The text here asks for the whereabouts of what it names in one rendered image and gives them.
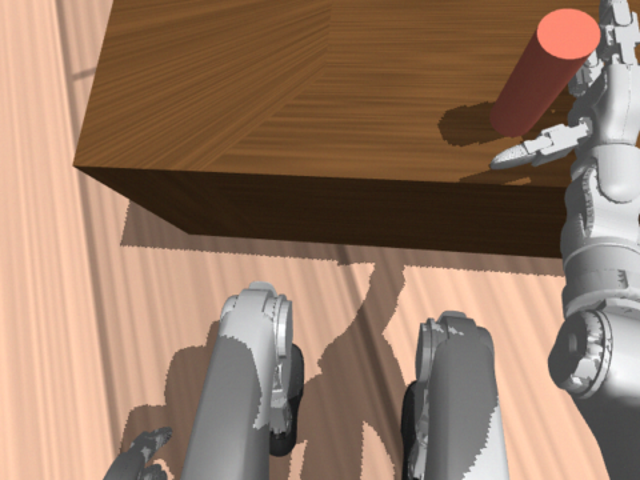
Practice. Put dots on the left robot foot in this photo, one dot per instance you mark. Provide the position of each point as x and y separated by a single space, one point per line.
283 443

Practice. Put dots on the right robot foot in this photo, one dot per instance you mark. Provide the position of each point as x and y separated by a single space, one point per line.
408 430

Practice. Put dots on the right robot arm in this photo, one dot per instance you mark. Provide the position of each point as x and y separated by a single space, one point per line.
596 355

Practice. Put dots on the right robot hand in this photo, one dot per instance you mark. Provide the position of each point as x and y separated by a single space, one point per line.
607 108

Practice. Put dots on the can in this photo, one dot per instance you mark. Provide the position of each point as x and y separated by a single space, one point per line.
562 42

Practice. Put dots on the left robot hand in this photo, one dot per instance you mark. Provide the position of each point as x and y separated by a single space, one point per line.
130 465

